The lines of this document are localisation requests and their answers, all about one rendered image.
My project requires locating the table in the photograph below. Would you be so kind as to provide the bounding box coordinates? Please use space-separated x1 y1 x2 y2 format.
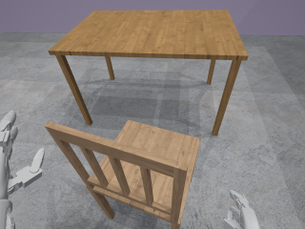
48 10 249 136

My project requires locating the robot left forearm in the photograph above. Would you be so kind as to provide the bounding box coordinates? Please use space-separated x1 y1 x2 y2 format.
0 198 15 229

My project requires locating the robot left hand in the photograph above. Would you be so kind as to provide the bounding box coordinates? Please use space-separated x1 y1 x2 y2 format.
0 110 45 199

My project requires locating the robot right hand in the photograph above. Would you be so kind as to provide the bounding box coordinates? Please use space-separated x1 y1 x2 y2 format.
224 190 261 229

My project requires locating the chair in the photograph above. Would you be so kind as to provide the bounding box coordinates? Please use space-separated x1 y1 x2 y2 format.
44 120 201 229

